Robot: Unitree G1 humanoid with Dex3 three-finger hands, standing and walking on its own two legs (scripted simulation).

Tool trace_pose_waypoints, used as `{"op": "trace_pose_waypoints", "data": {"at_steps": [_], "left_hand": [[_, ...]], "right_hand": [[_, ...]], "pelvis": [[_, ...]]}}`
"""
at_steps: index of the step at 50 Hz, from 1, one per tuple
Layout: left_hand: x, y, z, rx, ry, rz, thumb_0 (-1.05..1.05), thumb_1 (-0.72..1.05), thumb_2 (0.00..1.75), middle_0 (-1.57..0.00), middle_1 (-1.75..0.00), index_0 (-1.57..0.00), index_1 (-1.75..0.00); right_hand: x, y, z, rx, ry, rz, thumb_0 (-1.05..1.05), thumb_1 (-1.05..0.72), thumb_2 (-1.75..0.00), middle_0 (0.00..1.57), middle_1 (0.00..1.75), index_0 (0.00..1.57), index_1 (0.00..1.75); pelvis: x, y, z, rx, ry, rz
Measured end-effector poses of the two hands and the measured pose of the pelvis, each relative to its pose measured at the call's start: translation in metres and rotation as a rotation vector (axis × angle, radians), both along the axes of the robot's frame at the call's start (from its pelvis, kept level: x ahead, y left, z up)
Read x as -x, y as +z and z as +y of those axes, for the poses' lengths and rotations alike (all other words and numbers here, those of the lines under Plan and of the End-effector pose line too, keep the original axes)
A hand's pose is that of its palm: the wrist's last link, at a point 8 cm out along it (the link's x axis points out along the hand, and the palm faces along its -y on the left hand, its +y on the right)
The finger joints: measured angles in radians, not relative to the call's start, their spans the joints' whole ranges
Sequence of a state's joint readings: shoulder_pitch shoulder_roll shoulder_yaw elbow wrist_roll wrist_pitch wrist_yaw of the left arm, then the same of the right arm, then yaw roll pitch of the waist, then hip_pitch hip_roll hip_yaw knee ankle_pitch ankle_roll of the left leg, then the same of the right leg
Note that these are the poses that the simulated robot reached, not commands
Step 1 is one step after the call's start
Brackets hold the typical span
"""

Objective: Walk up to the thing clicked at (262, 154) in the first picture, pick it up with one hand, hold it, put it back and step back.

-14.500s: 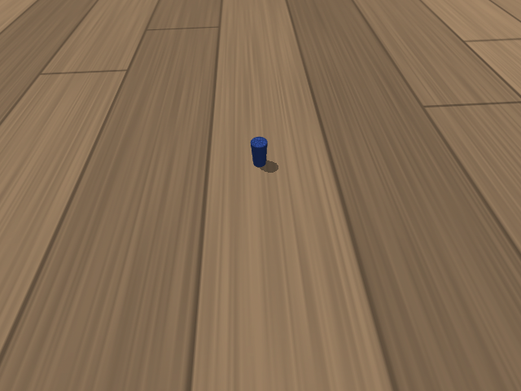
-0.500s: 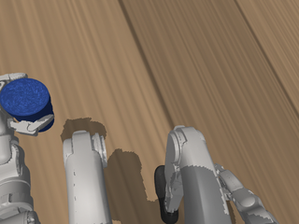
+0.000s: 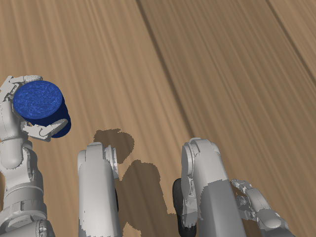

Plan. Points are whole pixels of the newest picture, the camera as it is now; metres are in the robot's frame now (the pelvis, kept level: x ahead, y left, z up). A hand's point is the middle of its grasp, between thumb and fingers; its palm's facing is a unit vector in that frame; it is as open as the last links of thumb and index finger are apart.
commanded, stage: settle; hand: left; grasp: from the side
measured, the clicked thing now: (49, 114) +0.39 +0.27 -0.08
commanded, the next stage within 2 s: lift in 0.64 s
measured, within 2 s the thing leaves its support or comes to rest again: neither
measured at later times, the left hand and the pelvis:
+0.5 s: hand (36, 101) +0.40 +0.28 -0.01, palm faces +0.28 -0.96 -0.05, open 11.8 cm; pelvis +0.00 +0.00 +0.02, yaw +2 degrees
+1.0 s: hand (34, 97) +0.40 +0.27 +0.02, palm faces +0.24 -0.97 -0.05, open 11.8 cm; pelvis +0.00 +0.00 +0.04, yaw +2 degrees
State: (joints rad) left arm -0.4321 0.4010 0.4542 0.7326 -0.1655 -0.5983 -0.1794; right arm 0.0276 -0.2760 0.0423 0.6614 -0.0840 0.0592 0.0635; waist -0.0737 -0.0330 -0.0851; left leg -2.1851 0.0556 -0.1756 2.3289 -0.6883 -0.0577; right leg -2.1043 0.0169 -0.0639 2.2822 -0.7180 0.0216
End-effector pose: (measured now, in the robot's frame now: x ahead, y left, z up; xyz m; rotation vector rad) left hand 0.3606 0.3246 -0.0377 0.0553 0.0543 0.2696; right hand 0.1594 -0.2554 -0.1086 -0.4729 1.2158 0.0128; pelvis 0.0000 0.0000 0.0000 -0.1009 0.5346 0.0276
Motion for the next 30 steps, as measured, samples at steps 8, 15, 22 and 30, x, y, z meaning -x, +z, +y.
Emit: {"op": "trace_pose_waypoints", "data": {"at_steps": [8,15,22,30], "left_hand": [[0.004,0.013,0.004,0.001,0.014,-0.004,0.03,-0.53,1.04,-0.68,-0.95,-0.58,-0.96],[-0.002,0.025,0.005,-0.002,0.01,-0.007,0.03,-0.53,1.04,-0.68,-0.96,-0.58,-0.96],[-0.006,0.03,-0.001,0.004,0.008,-0.003,0.03,-0.54,1.04,-0.68,-0.96,-0.58,-0.96],[-0.007,0.033,-0.005,0.006,0.011,-0.001,0.03,-0.54,1.05,-0.68,-0.96,-0.58,-0.96]], "right_hand": [[-0.002,0.01,0.002,-0.001,-0.002,-0.018,0.01,-0.91,-0.91,0.21,0.3,0.2,0.3],[-0.001,0.013,0.003,-0.015,-0.004,-0.024,0.01,-0.91,-0.91,0.2,0.3,0.2,0.3],[0.004,0.013,0.002,-0.027,-0.015,-0.019,0.01,-0.91,-0.91,0.2,0.3,0.2,0.3],[0.013,0.014,0.0,-0.028,-0.028,-0.003,0.01,-0.91,-0.91,0.2,0.3,0.2,0.3]], "pelvis": [[0.001,0.01,0.0,-0.005,0.009,0.006],[0.001,0.016,0.0,-0.012,0.014,0.009],[0.002,0.018,-0.001,-0.019,0.016,0.009],[0.002,0.021,-0.003,-0.026,0.016,0.01]]}}
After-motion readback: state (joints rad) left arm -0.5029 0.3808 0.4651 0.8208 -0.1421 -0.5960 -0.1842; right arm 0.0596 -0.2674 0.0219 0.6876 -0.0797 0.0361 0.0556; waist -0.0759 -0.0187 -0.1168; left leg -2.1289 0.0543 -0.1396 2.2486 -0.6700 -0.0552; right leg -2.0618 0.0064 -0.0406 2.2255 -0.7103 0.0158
